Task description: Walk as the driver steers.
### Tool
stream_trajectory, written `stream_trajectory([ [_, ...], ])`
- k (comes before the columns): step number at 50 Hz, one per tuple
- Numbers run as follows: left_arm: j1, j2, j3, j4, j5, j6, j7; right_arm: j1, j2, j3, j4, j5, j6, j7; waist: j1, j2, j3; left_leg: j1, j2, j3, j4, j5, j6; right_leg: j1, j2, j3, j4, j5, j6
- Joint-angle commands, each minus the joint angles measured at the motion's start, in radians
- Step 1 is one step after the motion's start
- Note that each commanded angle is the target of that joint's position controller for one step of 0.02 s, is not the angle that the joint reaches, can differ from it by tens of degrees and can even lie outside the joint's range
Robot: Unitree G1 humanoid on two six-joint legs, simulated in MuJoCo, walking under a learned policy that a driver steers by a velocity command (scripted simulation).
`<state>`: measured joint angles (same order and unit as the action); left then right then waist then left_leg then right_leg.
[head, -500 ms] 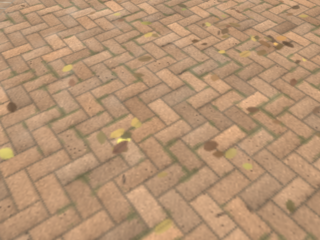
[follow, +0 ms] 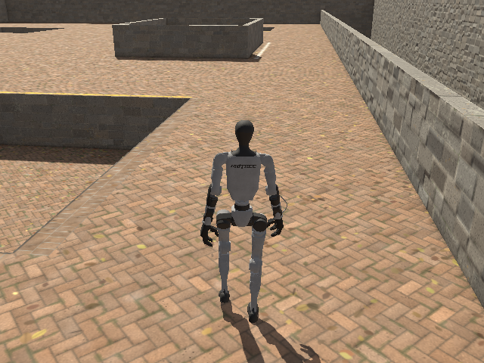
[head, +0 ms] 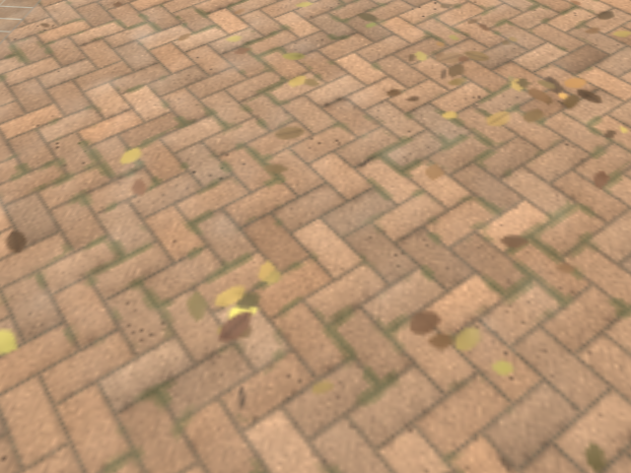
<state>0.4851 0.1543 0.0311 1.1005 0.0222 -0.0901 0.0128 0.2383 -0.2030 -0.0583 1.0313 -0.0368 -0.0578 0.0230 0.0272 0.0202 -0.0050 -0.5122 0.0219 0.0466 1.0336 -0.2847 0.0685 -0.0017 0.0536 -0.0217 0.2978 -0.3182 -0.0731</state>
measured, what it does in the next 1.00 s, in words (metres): walks ahead: left foot, then right foot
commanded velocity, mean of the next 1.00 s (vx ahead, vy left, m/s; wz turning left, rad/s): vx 0.48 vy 0.00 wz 0.00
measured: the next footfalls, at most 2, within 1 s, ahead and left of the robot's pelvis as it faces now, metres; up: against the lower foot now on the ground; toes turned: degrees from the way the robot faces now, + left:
left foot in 0.22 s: +0.29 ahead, +0.08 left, +0.00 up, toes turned +4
right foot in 0.76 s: +0.61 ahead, -0.08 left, +0.00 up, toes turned -4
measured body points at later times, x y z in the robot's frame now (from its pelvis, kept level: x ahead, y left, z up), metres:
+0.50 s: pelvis +0.28 +0.03 +0.00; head +0.30 +0.04 +0.45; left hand +0.38 +0.27 -0.14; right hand +0.23 -0.21 -0.14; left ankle +0.25 +0.08 -0.74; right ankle +0.36 -0.12 -0.67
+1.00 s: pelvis +0.57 -0.02 +0.00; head +0.59 -0.03 +0.45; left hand +0.56 +0.23 -0.14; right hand +0.64 -0.27 -0.14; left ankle +0.58 +0.12 -0.66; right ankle +0.57 -0.08 -0.74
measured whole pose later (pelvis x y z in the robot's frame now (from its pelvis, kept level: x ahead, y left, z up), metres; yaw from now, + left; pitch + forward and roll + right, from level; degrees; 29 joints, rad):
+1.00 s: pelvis +0.57 -0.02 +0.00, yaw +0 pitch +0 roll +0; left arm 0.35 0.19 0.06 1.05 0.01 -0.09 0.00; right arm 0.23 -0.21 -0.06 0.97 -0.04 -0.06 0.02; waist 0.01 0.03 0.04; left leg -0.53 0.08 -0.01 1.09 -0.24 0.06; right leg -0.13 0.08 -0.11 0.31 -0.18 -0.11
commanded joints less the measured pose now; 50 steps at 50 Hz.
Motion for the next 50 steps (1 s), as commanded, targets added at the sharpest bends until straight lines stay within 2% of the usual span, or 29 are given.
stream_trajectory([
  [1, 0.093, 0.084, 0.002, 0.001, -0.005, -0.015, 0.005, -0.122, -0.012, 0.003, -0.093, 0.002, -0.001, 0.01, 0.0, -0.109, 0.131, -0.252, 0.003, 0.04, -0.055, 0.067, -0.015, 0.072, -0.237, 0.168, -0.119, 0.563, -0.104],
  [4, 0.078, 0.095, -0.005, -0.001, -0.004, -0.018, 0.01, -0.262, 0.013, 0.022, -0.155, 0.012, 0.004, 0.013, 0.009, -0.126, 0.161, -0.126, -0.027, 0.086, -0.295, 0.143, -0.01, -0.023, -0.207, 0.102, -0.137, 0.64, -0.096],
  [6, 0.076, 0.121, -0.004, 0.004, -0.006, -0.024, 0.011, -0.27, -0.007, 0.022, -0.171, 0.018, 0.008, 0.007, -0.002, -0.151, 0.147, 0.014, -0.059, 0.115, -0.392, 0.166, 0.019, -0.047, -0.223, 0.087, -0.123, 0.78, -0.091],
  [8, 0.059, 0.145, 0.0, 0.004, -0.008, -0.03, 0.014, -0.166, -0.056, 0.003, -0.148, 0.022, 0.007, -0.008, -0.062, -0.146, 0.081, 0.169, -0.097, 0.11, -0.425, 0.169, 0.056, -0.01, -0.242, 0.065, 0.011, 1.042, -0.072],
  [9, 0.045, 0.158, 0.004, 0.003, -0.008, -0.028, 0.016, -0.045, -0.082, -0.011, -0.11, 0.023, 0.001, -0.015, -0.115, -0.137, 0.015, 0.285, -0.113, 0.097, -0.454, 0.173, 0.076, 0.01, -0.239, 0.053, 0.151, 1.104, -0.06],
  [10, 0.024, 0.169, 0.007, -0.002, -0.012, -0.024, 0.015, 0.102, -0.102, -0.025, -0.06, 0.02, -0.005, -0.023, -0.182, -0.121, -0.054, 0.452, -0.103, 0.082, -0.524, 0.203, 0.093, -0.032, -0.217, 0.033, 0.337, 1.038, -0.046],
  [11, 0.033, 0.143, 0.0, -0.017, -0.013, -0.021, 0.008, 0.233, -0.165, -0.045, -0.031, -0.003, -0.011, -0.033, -0.22, -0.06, -0.134, 0.65, 0.053, -0.086, -0.554, 0.042, 0.127, -0.191, -0.175, 0.012, 0.598, 0.736, -0.04],
  [12, 0.16, 0.0, -0.022, -0.035, -0.034, -0.013, -0.004, 0.27, -0.248, -0.061, -0.035, -0.026, -0.011, -0.028, -0.134, 0.164, -0.257, 0.863, 0.38, -0.604, -0.626, -0.045, 0.272, -0.489, -0.007, -0.021, 1.018, -0.145, -0.01],
  [13, 0.088, 0.111, 0.008, -0.039, -0.019, -0.006, -0.006, 0.21, -0.213, -0.058, -0.037, 0.018, 0.0, -0.016, -0.145, 0.053, -0.232, 0.775, 0.367, -0.788, -0.784, -0.21, 0.296, -0.591, 0.0, 0.085, 1.123, -0.145, -0.028],
  [14, -0.022, 0.125, 0.015, -0.084, -0.01, -0.005, -0.009, 0.078, -0.161, -0.041, -0.059, 0.029, -0.004, -0.015, -0.091, 0.036, -0.051, 0.616, 0.339, -0.621, -0.821, -0.263, 0.258, -0.649, -0.068, 0.082, 1.09, -0.037, -0.037],
  [15, -0.079, 0.119, 0.016, -0.098, -0.003, -0.009, -0.013, 0.017, -0.101, -0.025, -0.068, 0.028, -0.015, -0.011, -0.072, -0.012, 0.025, 0.484, 0.296, -0.512, -0.855, -0.144, 0.229, -0.62, -0.099, 0.076, 1.033, 0.025, -0.039],
  [17, -0.06, 0.083, 0.018, -0.09, 0.015, 0.01, -0.02, 0.026, -0.038, -0.003, -0.041, 0.022, -0.034, -0.019, -0.006, -0.014, 0.06, 0.335, 0.217, -0.339, -0.877, 0.068, 0.177, -0.511, -0.138, 0.076, 0.94, 0.048, -0.023],
  [18, -0.047, 0.06, 0.016, -0.085, 0.017, 0.022, -0.025, 0.051, -0.029, 0.003, -0.027, 0.021, -0.043, -0.022, 0.008, -0.005, 0.057, 0.312, 0.202, -0.291, -0.882, 0.137, 0.169, -0.482, -0.143, 0.071, 0.904, 0.045, -0.014],
  [20, -0.079, 0.053, 0.018, -0.1, 0.019, 0.038, -0.031, 0.103, -0.048, 0.003, -0.008, 0.023, -0.056, -0.026, 0.019, 0.008, 0.07, 0.306, 0.18, -0.225, -0.894, 0.237, 0.166, -0.507, -0.15, 0.045, 0.846, 0.059, 0.003],
  [22, -0.176, 0.066, 0.021, -0.138, 0.02, 0.048, -0.037, 0.142, -0.072, 0.002, -0.001, 0.023, -0.058, -0.028, 0.009, 0.016, 0.095, 0.32, 0.166, -0.185, -0.922, 0.249, 0.162, -0.583, -0.165, 0.02, 0.773, 0.126, 0.02],
  [27, -0.417, 0.062, 0.013, -0.221, 0.004, 0.047, -0.046, 0.235, -0.066, 0.013, 0.01, 0.027, -0.055, -0.027, -0.049, 0.024, 0.12, 0.398, 0.128, -0.107, -0.924, 0.419, 0.123, -0.639, -0.147, -0.039, 0.49, 0.299, 0.046],
  [33, -0.559, 0.072, 0.01, -0.276, -0.002, 0.036, -0.043, 0.327, -0.08, 0.015, 0.042, 0.014, -0.051, -0.041, -0.088, 0.045, 0.12, 0.603, 0.173, -0.09, -0.855, 0.611, 0.124, -0.636, -0.097, -0.072, 0.303, 0.291, 0.008],
  [35, -0.526, 0.087, 0.017, -0.276, -0.002, 0.027, -0.038, 0.303, -0.094, 0.012, 0.042, 0.009, -0.05, -0.047, -0.055, 0.053, 0.102, 0.643, 0.188, -0.074, -0.778, 0.796, 0.116, -0.559, -0.066, -0.082, 0.26, 0.213, -0.025],
  [36, -0.463, 0.101, 0.025, -0.259, -0.001, 0.023, -0.031, 0.289, -0.106, 0.009, 0.041, 0.008, -0.049, -0.049, -0.025, 0.063, 0.068, 0.649, 0.189, -0.065, -0.702, 0.934, 0.104, -0.47, -0.036, -0.093, 0.245, 0.169, -0.043],
  [37, -0.345, 0.12, 0.037, -0.221, 0.0, 0.016, -0.023, 0.278, -0.116, 0.006, 0.042, 0.008, -0.046, -0.049, 0.024, 0.063, 0.007, 0.647, 0.177, -0.052, -0.568, 1.01, 0.093, -0.342, -0.005, -0.101, 0.208, 0.157, -0.064],
  [38, -0.174, 0.147, 0.052, -0.167, 0.011, 0.006, -0.014, 0.258, -0.116, 0.007, 0.036, 0.016, -0.043, -0.047, 0.098, 0.043, -0.078, 0.551, 0.145, -0.024, -0.374, 0.917, 0.075, -0.117, -0.023, -0.079, 0.153, 0.21, -0.092],
  [39, 0.002, 0.234, 0.076, -0.135, 0.037, 0.001, -0.003, 0.256, -0.079, 0.018, 0.0, 0.027, -0.045, -0.043, 0.15, -0.049, -0.206, 0.337, 0.092, 0.01, -0.073, 0.548, 0.059, 0.145, -0.252, 0.168, 0.154, 0.132, -0.144],
  [40, 0.013, 0.3, 0.093, -0.131, 0.038, 0.009, -0.012, 0.388, 0.012, 0.028, -0.001, 0.065, -0.041, -0.03, 0.077, -0.262, -0.304, -0.018, -0.107, 0.015, 0.283, -0.243, 0.02, 0.366, -0.506, 0.668, 0.034, 0.105, -0.304],
  [41, -0.077, 0.242, 0.084, -0.141, 0.002, 0.021, -0.021, 0.294, -0.087, 0.003, -0.003, 0.036, -0.035, -0.034, 0.06, -0.078, -0.211, -0.104, -0.045, -0.107, 0.33, -0.178, 0.039, 0.263, -0.441, 0.648, -0.02, 0.004, -0.263],
  [42, -0.183, 0.184, 0.065, -0.158, -0.008, 0.018, -0.025, 0.197, -0.085, 0.0, -0.038, 0.03, -0.04, -0.03, 0.028, -0.06, -0.066, -0.126, -0.004, -0.105, 0.284, -0.076, 0.04, 0.108, -0.407, 0.486, -0.051, 0.036, -0.224],
  [43, -0.226, 0.136, 0.052, -0.158, -0.003, 0.009, -0.028, 0.158, -0.068, 0.001, -0.045, 0.027, -0.042, -0.028, 0.002, -0.021, 0.0, -0.093, 0.026, -0.1, 0.233, -0.02, 0.036, -0.005, -0.363, 0.387, -0.086, 0.15, -0.194],
  [45, -0.215, 0.08, 0.033, -0.129, -0.006, -0.004, -0.019, 0.175, -0.033, 0.002, -0.039, 0.002, -0.018, -0.018, -0.049, -0.047, 0.03, -0.005, 0.059, -0.091, 0.148, 0.011, 0.017, -0.124, -0.287, 0.24, -0.118, 0.271, -0.14],
  [47, -0.153, 0.093, 0.032, -0.101, -0.009, -0.019, -0.014, 0.171, -0.015, 0.001, -0.043, -0.003, 0.0, -0.007, -0.063, -0.059, 0.033, 0.004, 0.06, -0.069, 0.109, 0.023, 0.0, -0.142, -0.267, 0.187, -0.13, 0.37, -0.138],
  [50, -0.098, 0.131, 0.036, -0.084, -0.011, -0.024, -0.012, 0.053, -0.025, 0.0, -0.087, -0.005, 0.016, 0.002, -0.056, -0.068, 0.072, -0.093, 0.082, -0.039, 0.024, 0.107, -0.025, -0.139, -0.248, 0.131, -0.166, 0.396, -0.135],
])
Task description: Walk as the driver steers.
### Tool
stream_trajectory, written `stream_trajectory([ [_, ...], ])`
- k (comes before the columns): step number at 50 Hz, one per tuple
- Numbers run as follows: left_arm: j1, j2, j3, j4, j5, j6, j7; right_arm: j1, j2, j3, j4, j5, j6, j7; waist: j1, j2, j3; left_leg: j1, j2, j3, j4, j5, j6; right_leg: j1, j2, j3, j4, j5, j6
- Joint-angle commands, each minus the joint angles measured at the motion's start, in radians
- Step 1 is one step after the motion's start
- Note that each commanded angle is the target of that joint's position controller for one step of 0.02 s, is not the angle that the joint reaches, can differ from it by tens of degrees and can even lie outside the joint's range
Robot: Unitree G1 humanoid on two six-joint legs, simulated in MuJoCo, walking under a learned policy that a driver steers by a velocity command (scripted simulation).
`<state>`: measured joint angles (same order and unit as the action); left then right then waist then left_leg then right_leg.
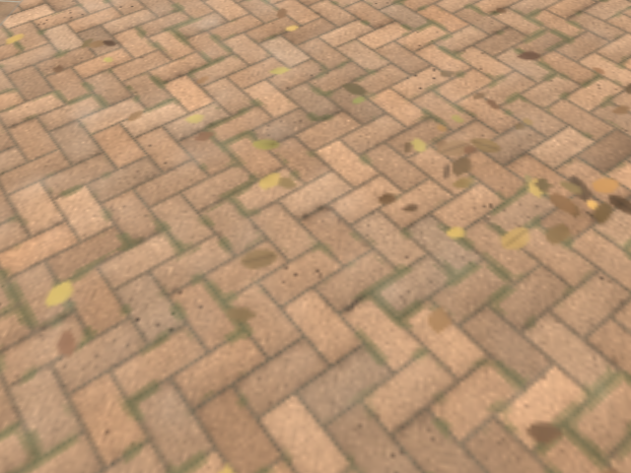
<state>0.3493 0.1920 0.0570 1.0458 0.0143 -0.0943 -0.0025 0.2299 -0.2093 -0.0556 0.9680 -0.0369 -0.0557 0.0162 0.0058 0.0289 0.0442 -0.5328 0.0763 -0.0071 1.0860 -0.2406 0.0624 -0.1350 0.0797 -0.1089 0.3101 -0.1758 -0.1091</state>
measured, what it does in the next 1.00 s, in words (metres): walks ahead, turning right: left foot, then right foot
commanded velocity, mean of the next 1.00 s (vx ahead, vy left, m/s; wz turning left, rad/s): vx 0.50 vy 0.00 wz -0.25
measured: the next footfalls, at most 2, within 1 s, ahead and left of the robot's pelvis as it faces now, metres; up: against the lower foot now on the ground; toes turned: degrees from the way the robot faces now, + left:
left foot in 0.32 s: +0.35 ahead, +0.12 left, +0.00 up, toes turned +4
right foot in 0.88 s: +0.60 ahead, -0.06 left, +0.00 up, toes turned -20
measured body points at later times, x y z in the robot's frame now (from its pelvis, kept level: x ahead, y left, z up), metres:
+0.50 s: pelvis +0.28 +0.06 +0.00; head +0.30 +0.07 +0.45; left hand +0.30 +0.30 -0.16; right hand +0.32 -0.20 -0.14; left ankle +0.30 +0.11 -0.75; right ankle +0.22 -0.08 -0.66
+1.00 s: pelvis +0.53 -0.01 -0.02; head +0.56 -0.01 +0.43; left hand +0.71 +0.21 -0.15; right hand +0.49 -0.26 -0.16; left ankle +0.44 +0.14 -0.64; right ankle +0.57 -0.05 -0.75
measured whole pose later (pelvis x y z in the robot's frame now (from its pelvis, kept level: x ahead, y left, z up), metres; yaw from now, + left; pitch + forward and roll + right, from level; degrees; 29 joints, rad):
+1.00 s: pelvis +0.53 -0.01 -0.02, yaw -18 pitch +0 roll +0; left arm 0.18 0.24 0.08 0.91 0.02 -0.03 -0.01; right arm 0.31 -0.20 -0.05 0.93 -0.01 -0.09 -0.01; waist -0.01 0.00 0.06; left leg -0.34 0.05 0.05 1.26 -0.36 0.02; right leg -0.32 0.13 -0.09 0.52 -0.21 -0.15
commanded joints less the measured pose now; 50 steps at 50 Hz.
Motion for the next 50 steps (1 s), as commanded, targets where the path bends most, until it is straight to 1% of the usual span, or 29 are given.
stream_trajectory([
  [1, 0.056, 0.092, 0.008, -0.026, -0.003, -0.019, 0.003, 0.011, -0.024, -0.003, -0.042, -0.003, 0.016, 0.01, -0.024, -0.079, 0.036, -0.103, 0.033, 0.024, -0.071, 0.099, -0.027, 0.004, -0.266, 0.206, -0.187, 0.268, -0.096],
  [6, 0.142, 0.089, -0.002, -0.009, -0.002, -0.017, 0.004, -0.189, -0.013, 0.013, -0.108, 0.014, 0.011, 0.014, 0.027, -0.092, 0.057, -0.099, 0.008, 0.076, -0.345, 0.232, -0.038, 0.069, -0.242, 0.146, -0.186, 0.384, -0.071],
  [9, 0.191, 0.096, -0.003, 0.01, 0.003, -0.015, 0.011, -0.263, -0.02, 0.016, -0.135, 0.016, 0.006, 0.011, 0.05, -0.1, 0.065, -0.099, -0.015, 0.094, -0.44, 0.233, -0.017, 0.163, -0.266, 0.141, -0.165, 0.43, -0.079],
  [11, 0.2, 0.103, -0.001, 0.019, 0.01, -0.011, 0.017, -0.287, -0.032, 0.013, -0.151, 0.015, 0.0, 0.01, 0.047, -0.101, 0.072, -0.098, -0.024, 0.091, -0.481, 0.186, 0.006, 0.229, -0.295, 0.144, -0.132, 0.487, -0.085],
  [13, 0.172, 0.117, 0.003, 0.019, 0.013, -0.009, 0.024, -0.246, -0.045, 0.005, -0.147, 0.015, -0.009, 0.005, 0.012, -0.105, 0.052, -0.012, -0.056, 0.103, -0.526, 0.112, 0.04, 0.258, -0.306, 0.125, -0.054, 0.664, -0.071],
  [14, 0.157, 0.127, 0.006, 0.018, 0.015, -0.007, 0.025, -0.174, -0.058, -0.003, -0.125, 0.014, -0.014, -0.001, -0.02, -0.112, 0.014, 0.085, -0.088, 0.114, -0.545, 0.076, 0.058, 0.26, -0.303, 0.114, 0.03, 0.793, -0.059],
  [15, 0.139, 0.133, 0.007, 0.017, 0.013, -0.003, 0.024, -0.037, -0.073, -0.015, -0.079, 0.011, -0.022, -0.009, -0.079, -0.097, -0.054, 0.24, -0.12, 0.129, -0.602, 0.093, 0.079, 0.242, -0.279, 0.093, 0.186, 0.845, -0.044],
  [16, 0.129, 0.123, 0.003, 0.006, 0.006, -0.001, 0.022, 0.136, -0.112, -0.032, -0.025, -0.005, -0.033, -0.018, -0.143, -0.069, -0.149, 0.487, -0.066, 0.07, -0.623, 0.117, 0.112, 0.104, -0.241, 0.067, 0.396, 0.692, -0.026],
  [17, 0.174, 0.053, -0.015, -0.031, -0.027, -0.001, 0.012, 0.28, -0.213, -0.059, -0.008, -0.029, -0.037, -0.027, -0.154, 0.092, -0.291, 0.78, 0.213, -0.301, -0.656, 0.006, 0.199, -0.196, -0.133, 0.007, 0.753, 0.25, 0.014],
  [18, 0.224, 0.068, -0.001, -0.024, -0.031, 0.0, 0.007, 0.258, -0.232, -0.066, -0.005, -0.004, -0.02, -0.014, -0.116, 0.186, -0.36, 0.849, 0.351, -0.678, -0.8, -0.003, 0.288, -0.402, 0.005, 0.087, 1.004, -0.345, 0.021],
  [19, 0.143, 0.105, 0.011, -0.037, -0.012, 0.008, 0.01, 0.135, -0.189, -0.055, -0.026, 0.02, -0.013, -0.009, -0.071, 0.057, -0.209, 0.715, 0.313, -0.54, -0.819, -0.082, 0.251, -0.48, -0.074, 0.164, 1.042, -0.266, 0.008],
  [20, 0.069, 0.087, 0.007, -0.055, -0.006, 0.005, 0.005, 0.05, -0.116, -0.035, -0.043, 0.023, -0.019, -0.006, -0.054, -0.001, -0.089, 0.558, 0.278, -0.407, -0.862, -0.069, 0.217, -0.481, -0.111, 0.164, 0.996, -0.186, 0.008],
  [21, 0.049, 0.063, 0.006, -0.055, -0.005, 0.009, 0.002, 0.012, -0.071, -0.022, -0.042, 0.018, -0.027, -0.007, -0.022, -0.017, -0.023, 0.448, 0.23, -0.302, -0.905, -0.024, 0.168, -0.443, -0.145, 0.163, 0.926, -0.138, 0.008],
  [22, 0.051, 0.055, 0.008, -0.055, 0.01, 0.022, -0.002, 0.015, -0.04, -0.011, -0.027, 0.02, -0.037, -0.013, 0.003, 0.006, 0.003, 0.38, 0.192, -0.221, -0.927, 0.037, 0.131, -0.399, -0.164, 0.167, 0.875, -0.115, 0.015],
  [23, 0.08, 0.037, 0.006, -0.043, 0.019, 0.037, -0.009, 0.031, -0.027, -0.006, -0.015, 0.019, -0.045, -0.018, 0.02, 0.024, 0.004, 0.348, 0.171, -0.16, -0.939, 0.079, 0.111, -0.361, -0.167, 0.164, 0.855, -0.1, 0.022],
  [25, 0.065, 0.031, 0.01, -0.052, 0.02, 0.057, -0.018, 0.087, -0.048, -0.008, 0.005, 0.021, -0.063, -0.022, 0.029, 0.024, 0.006, 0.348, 0.16, -0.09, -0.954, 0.176, 0.102, -0.378, -0.166, 0.154, 0.84, -0.062, 0.031],
  [28, -0.049, 0.037, 0.011, -0.096, 0.015, 0.072, -0.027, 0.134, -0.073, -0.012, 0.013, 0.021, -0.07, -0.025, 0.019, 0.021, 0.035, 0.386, 0.148, -0.001, -0.976, 0.244, 0.079, -0.496, -0.18, 0.142, 0.78, 0.046, 0.043],
  [33, -0.229, 0.025, -0.001, -0.165, 0.007, 0.066, -0.038, 0.196, -0.066, -0.002, 0.024, 0.023, -0.07, -0.035, -0.015, 0.027, 0.061, 0.452, 0.119, 0.126, -0.961, 0.417, 0.043, -0.535, -0.16, 0.074, 0.537, 0.192, 0.054],
  [37, -0.344, 0.017, -0.014, -0.218, 0.012, 0.064, -0.043, 0.271, -0.08, -0.003, 0.051, 0.021, -0.062, -0.05, -0.049, 0.031, 0.074, 0.574, 0.151, 0.184, -0.922, 0.568, 0.041, -0.519, -0.133, -0.01, 0.373, 0.18, 0.027],
  [40, -0.327, 0.036, -0.006, -0.228, 0.016, 0.063, -0.04, 0.271, -0.107, -0.008, 0.056, 0.017, -0.049, -0.063, -0.022, 0.054, 0.042, 0.659, 0.175, 0.232, -0.8, 0.893, 0.035, -0.437, -0.074, -0.06, 0.322, 0.068, -0.023],
  [42, -0.225, 0.064, 0.009, -0.204, 0.019, 0.064, -0.035, 0.246, -0.137, -0.017, 0.049, 0.012, -0.036, -0.07, 0.03, 0.088, -0.02, 0.683, 0.189, 0.256, -0.623, 1.113, 0.036, -0.319, -0.014, -0.084, 0.316, -0.039, -0.071],
  [43, -0.139, 0.086, 0.021, -0.18, 0.021, 0.061, -0.032, 0.233, -0.151, -0.022, 0.039, 0.011, -0.028, -0.067, 0.065, 0.093, -0.071, 0.666, 0.193, 0.256, -0.475, 1.105, 0.044, -0.22, 0.012, -0.078, 0.283, -0.072, -0.098],
  [44, -0.012, 0.119, 0.04, -0.143, 0.029, 0.053, -0.026, 0.212, -0.16, -0.026, 0.024, 0.016, -0.023, -0.059, 0.129, 0.061, -0.132, 0.569, 0.18, 0.269, -0.256, 0.958, 0.031, -0.036, 0.019, -0.04, 0.182, -0.045, -0.132],
  [45, 0.089, 0.209, 0.07, -0.127, 0.04, 0.051, -0.014, 0.194, -0.133, -0.02, -0.014, 0.021, -0.026, -0.049, 0.174, -0.048, -0.218, 0.336, 0.132, 0.27, 0.065, 0.519, 0.006, 0.191, -0.178, 0.222, 0.14, -0.123, -0.199],
  [46, 0.033, 0.291, 0.089, -0.153, 0.024, 0.063, -0.014, 0.189, -0.061, -0.012, -0.096, 0.035, -0.035, -0.027, 0.089, -0.268, -0.264, -0.103, -0.122, 0.16, 0.413, -0.305, -0.048, 0.422, -0.43, 0.805, 0.013, -0.06, -0.368],
  [47, 0.032, 0.269, 0.082, -0.15, 0.001, 0.074, -0.011, 0.069, -0.122, -0.019, -0.121, 0.02, -0.047, -0.02, 0.11, -0.065, -0.196, -0.219, -0.057, -0.023, 0.407, -0.217, -0.033, 0.37, -0.41, 0.745, -0.037, -0.045, -0.341],
  [48, -0.021, 0.228, 0.07, -0.151, -0.002, 0.073, -0.004, 0.033, -0.113, -0.015, -0.143, 0.032, -0.061, -0.015, 0.076, -0.039, -0.099, -0.232, -0.016, -0.028, 0.333, -0.123, -0.029, 0.26, -0.392, 0.629, -0.059, 0.003, -0.301],
  [49, -0.063, 0.177, 0.057, -0.153, -0.002, 0.067, -0.002, 0.055, -0.113, -0.016, -0.129, 0.032, -0.065, -0.018, 0.024, 0.038, -0.029, -0.176, 0.017, -0.024, 0.232, -0.079, -0.035, 0.139, -0.346, 0.538, -0.08, 0.128, -0.251],
  [50, -0.092, 0.156, 0.048, -0.158, -0.008, 0.058, 0.004, 0.059, -0.108, -0.017, -0.13, 0.014, -0.05, -0.02, -0.009, 0.044, -0.011, -0.119, 0.036, -0.027, 0.166, -0.072, -0.049, 0.064, -0.293, 0.461, -0.085, 0.216, -0.218],
])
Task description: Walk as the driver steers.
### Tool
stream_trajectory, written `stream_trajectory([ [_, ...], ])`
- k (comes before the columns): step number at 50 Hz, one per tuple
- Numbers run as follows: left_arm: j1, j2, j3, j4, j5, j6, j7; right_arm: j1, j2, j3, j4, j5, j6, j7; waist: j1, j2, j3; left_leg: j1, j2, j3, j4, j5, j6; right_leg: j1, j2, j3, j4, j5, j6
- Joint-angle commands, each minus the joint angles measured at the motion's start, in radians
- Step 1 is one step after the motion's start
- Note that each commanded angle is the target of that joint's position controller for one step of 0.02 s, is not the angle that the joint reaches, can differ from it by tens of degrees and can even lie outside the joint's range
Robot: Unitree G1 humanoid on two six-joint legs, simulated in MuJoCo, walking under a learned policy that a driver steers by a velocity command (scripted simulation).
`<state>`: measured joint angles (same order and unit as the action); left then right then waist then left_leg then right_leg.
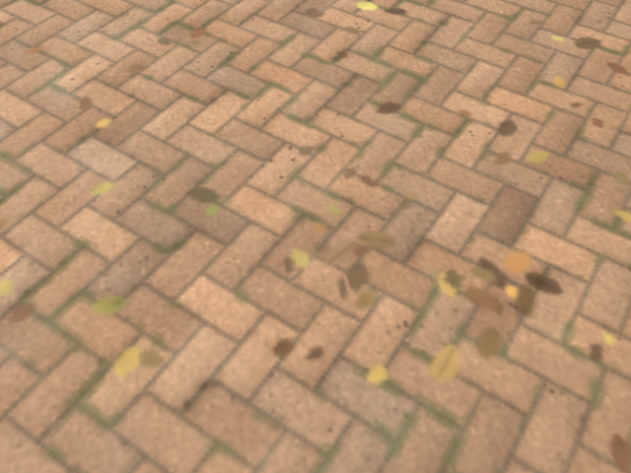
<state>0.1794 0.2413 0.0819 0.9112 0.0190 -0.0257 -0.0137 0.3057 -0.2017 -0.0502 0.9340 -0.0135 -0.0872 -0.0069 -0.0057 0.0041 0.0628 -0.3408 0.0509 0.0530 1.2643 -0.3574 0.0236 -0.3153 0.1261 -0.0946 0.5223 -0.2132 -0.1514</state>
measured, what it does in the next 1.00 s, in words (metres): walks ahead: left foot, then right foot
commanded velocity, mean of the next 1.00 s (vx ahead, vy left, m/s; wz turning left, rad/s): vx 0.50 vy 0.00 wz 0.15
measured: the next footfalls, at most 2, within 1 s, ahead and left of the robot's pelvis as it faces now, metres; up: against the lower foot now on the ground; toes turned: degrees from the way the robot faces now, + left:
left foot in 0.44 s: +0.42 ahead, +0.09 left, +0.00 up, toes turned -1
right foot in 0.98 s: +0.72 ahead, -0.06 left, +0.00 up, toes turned +16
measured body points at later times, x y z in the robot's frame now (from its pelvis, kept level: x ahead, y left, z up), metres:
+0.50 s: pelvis +0.29 +0.04 -0.01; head +0.32 +0.04 +0.44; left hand +0.29 +0.30 -0.15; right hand +0.42 -0.22 -0.12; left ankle +0.38 +0.10 -0.73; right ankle +0.09 -0.03 -0.65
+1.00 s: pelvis +0.56 +0.01 +0.00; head +0.59 +0.02 +0.45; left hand +0.75 +0.28 -0.07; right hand +0.59 -0.27 -0.13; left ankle +0.39 +0.09 -0.71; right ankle +0.69 -0.06 -0.73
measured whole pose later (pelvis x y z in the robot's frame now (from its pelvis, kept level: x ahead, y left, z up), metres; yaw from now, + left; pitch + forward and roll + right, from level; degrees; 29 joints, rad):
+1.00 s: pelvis +0.56 +0.01 +0.00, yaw +14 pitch +2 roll +0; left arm 0.01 0.25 0.00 0.69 0.04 -0.08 0.00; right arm 0.46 -0.29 -0.08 0.86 0.00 -0.04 0.00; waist -0.09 0.00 0.03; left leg -0.08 -0.14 -0.23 0.63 -0.47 0.08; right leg -0.45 0.02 0.02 0.52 -0.09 -0.02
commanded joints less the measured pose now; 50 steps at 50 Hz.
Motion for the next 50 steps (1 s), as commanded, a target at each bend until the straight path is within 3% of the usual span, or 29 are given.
stream_trajectory([
  [1, 0.064, 0.095, 0.016, -0.029, -0.017, -0.021, 0.018, 0.011, -0.102, -0.019, -0.091, -0.028, 0.003, 0.006, -0.021, 0.044, -0.041, -0.254, 0.07, -0.087, -0.058, 0.052, -0.027, 0.199, -0.302, 0.392, -0.303, 0.311, -0.16],
  [3, 0.097, 0.115, 0.016, -0.023, -0.024, -0.042, 0.017, 0.001, -0.093, -0.018, -0.106, -0.038, 0.036, 0.014, -0.031, 0.018, -0.048, -0.237, 0.068, -0.068, -0.119, 0.059, -0.055, 0.166, -0.263, 0.348, -0.304, 0.413, -0.155],
  [6, 0.165, 0.139, 0.019, -0.015, -0.022, -0.048, 0.015, -0.102, -0.092, -0.014, -0.149, -0.034, 0.051, 0.022, -0.002, -0.021, -0.03, -0.295, 0.071, -0.038, -0.249, 0.171, -0.076, 0.172, -0.233, 0.312, -0.323, 0.459, -0.119],
  [10, 0.262, 0.121, 0.008, 0.004, -0.02, -0.049, 0.014, -0.239, -0.092, -0.005, -0.195, -0.027, 0.053, 0.03, 0.058, -0.058, -0.025, -0.343, 0.056, -0.02, -0.43, 0.318, -0.062, 0.273, -0.222, 0.292, -0.319, 0.534, -0.049],
  [16, 0.313, 0.126, -0.007, 0.023, 0.003, -0.057, 0.026, -0.379, -0.096, 0.011, -0.245, -0.01, 0.039, 0.041, 0.102, -0.076, 0.01, -0.335, 0.009, 0.025, -0.644, 0.347, 0.013, 0.438, -0.277, 0.245, -0.323, 0.604, -0.027],
  [19, 0.257, 0.15, -0.008, 0.023, 0.015, -0.065, 0.037, -0.264, -0.125, 0.0, -0.218, -0.004, 0.033, 0.035, 0.024, -0.094, -0.025, -0.147, -0.061, 0.039, -0.705, 0.232, 0.08, 0.457, -0.304, 0.184, -0.219, 0.919, 0.0],
  [21, 0.225, 0.17, -0.005, 0.022, 0.02, -0.06, 0.039, -0.012, -0.159, -0.021, -0.135, -0.007, 0.025, 0.019, -0.091, -0.072, -0.145, 0.11, -0.122, 0.049, -0.783, 0.22, 0.124, 0.441, -0.28, 0.128, 0.082, 1.031, 0.021],
  [22, 0.217, 0.156, -0.012, 0.004, 0.013, -0.062, 0.039, 0.143, -0.199, -0.036, -0.094, -0.025, 0.02, 0.01, -0.154, -0.025, -0.231, 0.347, -0.011, -0.084, -0.792, 0.206, 0.171, 0.27, -0.25, 0.1, 0.329, 0.792, 0.035],
  [23, 0.308, 0.081, -0.027, -0.025, -0.021, -0.067, 0.026, 0.213, -0.319, -0.069, -0.087, -0.042, 0.023, 0.008, -0.104, 0.202, -0.323, 0.603, 0.263, -0.588, -0.842, 0.184, 0.331, -0.091, -0.066, 0.028, 0.747, 0.171, 0.095],
  [24, 0.294, 0.127, -0.018, -0.027, 0.009, -0.072, 0.019, 0.129, -0.275, -0.063, -0.083, 0.002, 0.036, 0.026, -0.062, 0.168, -0.313, 0.596, 0.297, -0.831, -0.98, 0.175, 0.368, -0.259, -0.027, 0.142, 0.856, -0.249, 0.084],
  [25, 0.208, 0.132, -0.019, -0.055, 0.018, -0.075, 0.015, 0.024, -0.234, -0.054, -0.106, 0.015, 0.04, 0.032, -0.028, 0.092, -0.157, 0.456, 0.272, -0.688, -0.992, 0.068, 0.347, -0.33, -0.102, 0.179, 0.854, -0.175, 0.079],
  [26, 0.142, 0.135, -0.022, -0.073, 0.018, -0.083, 0.009, -0.023, -0.179, -0.04, -0.117, 0.01, 0.041, 0.035, -0.023, 0.006, -0.078, 0.327, 0.233, -0.58, -1.026, 0.104, 0.319, -0.324, -0.143, 0.17, 0.792, -0.111, 0.084],
  [28, 0.126, 0.111, -0.027, -0.094, 0.026, -0.065, 0.003, -0.033, -0.147, -0.028, -0.103, 0.008, 0.034, 0.026, 0.028, -0.005, -0.02, 0.173, 0.143, -0.448, -1.063, 0.24, 0.264, -0.253, -0.189, 0.165, 0.669, -0.086, 0.108],
  [31, 0.123, 0.084, -0.038, -0.112, 0.034, -0.03, 0.0, 0.013, -0.183, -0.037, -0.088, 0.014, 0.015, 0.022, 0.04, 0.032, -0.045, 0.115, 0.09, -0.359, -1.08, 0.365, 0.261, -0.221, -0.199, 0.13, 0.57, -0.064, 0.154],
  [33, 0.04, 0.082, -0.041, -0.148, 0.032, -0.023, -0.001, 0.044, -0.2, -0.042, -0.087, 0.016, 0.017, 0.019, 0.023, 0.038, -0.023, 0.101, 0.068, -0.342, -1.103, 0.348, 0.254, -0.267, -0.209, 0.113, 0.475, 0.004, 0.183],
  [38, -0.15, 0.076, -0.048, -0.22, 0.022, -0.021, -0.007, 0.149, -0.205, -0.05, -0.08, 0.018, 0.027, 0.015, -0.054, 0.055, -0.024, 0.213, 0.04, -0.355, -1.07, 0.411, 0.199, -0.338, -0.193, 0.107, 0.249, 0.181, 0.214],
  [43, -0.275, 0.079, -0.059, -0.281, 0.011, -0.035, -0.01, 0.206, -0.213, -0.055, -0.091, -0.001, 0.035, 0.002, -0.095, 0.072, -0.031, 0.332, 0.06, -0.41, -0.971, 0.559, 0.196, -0.338, -0.147, 0.111, 0.112, 0.158, 0.2],
  [45, -0.246, 0.099, -0.056, -0.287, 0.008, -0.045, -0.008, 0.173, -0.227, -0.06, -0.11, -0.005, 0.035, -0.005, -0.066, 0.085, -0.04, 0.329, 0.071, -0.442, -0.925, 0.593, 0.172, -0.244, -0.132, 0.129, 0.039, 0.118, 0.18],
  [47, -0.105, 0.136, -0.042, -0.251, 0.004, -0.055, 0.004, 0.105, -0.247, -0.065, -0.135, -0.005, 0.032, -0.004, 0.006, 0.091, -0.086, 0.26, 0.051, -0.452, -0.823, 0.678, 0.131, -0.007, -0.093, 0.12, -0.034, 0.051, 0.149],
  [48, 0.015, 0.166, -0.03, -0.221, 0.009, -0.068, 0.017, 0.087, -0.243, -0.063, -0.139, 0.005, 0.024, 0.005, 0.07, 0.042, -0.151, 0.208, -0.006, -0.411, -0.666, 0.675, 0.105, 0.178, -0.119, 0.139, -0.101, 0.081, 0.121],
  [49, 0.168, 0.24, -0.011, -0.213, 0.033, -0.076, 0.036, 0.089, -0.18, -0.045, -0.168, 0.021, 0.015, 0.015, 0.125, -0.067, -0.295, 0.095, -0.064, -0.331, -0.41, 0.467, 0.08, 0.408, -0.328, 0.332, -0.127, -0.097, 0.069],
  [50, 0.187, 0.323, 0.008, -0.216, 0.049, -0.06, 0.042, 0.199, -0.097, -0.027, -0.195, 0.045, 0.017, 0.012, 0.066, -0.285, -0.378, -0.201, -0.213, -0.194, -0.166, -0.18, 0.05, 0.614, -0.57, 0.754, -0.211, -0.154, -0.036],
])
Keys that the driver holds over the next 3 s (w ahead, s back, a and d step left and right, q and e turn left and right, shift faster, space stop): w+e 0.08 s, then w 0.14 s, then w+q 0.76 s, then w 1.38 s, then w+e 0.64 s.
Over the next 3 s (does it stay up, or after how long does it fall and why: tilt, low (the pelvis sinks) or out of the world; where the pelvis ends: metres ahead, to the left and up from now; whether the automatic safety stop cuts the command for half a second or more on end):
stays up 1.51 0.34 0.01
